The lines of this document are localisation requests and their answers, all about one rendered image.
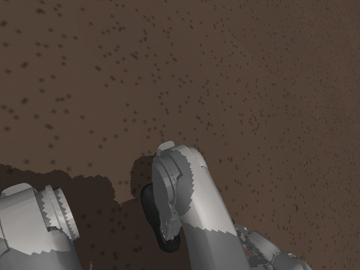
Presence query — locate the right robot hand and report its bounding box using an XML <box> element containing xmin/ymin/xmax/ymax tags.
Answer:
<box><xmin>235</xmin><ymin>223</ymin><xmax>283</xmax><ymax>270</ymax></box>

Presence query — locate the right robot foot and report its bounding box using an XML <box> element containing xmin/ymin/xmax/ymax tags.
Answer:
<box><xmin>141</xmin><ymin>183</ymin><xmax>181</xmax><ymax>253</ymax></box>

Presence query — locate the right robot arm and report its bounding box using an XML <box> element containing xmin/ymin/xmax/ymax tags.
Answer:
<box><xmin>273</xmin><ymin>251</ymin><xmax>312</xmax><ymax>270</ymax></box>

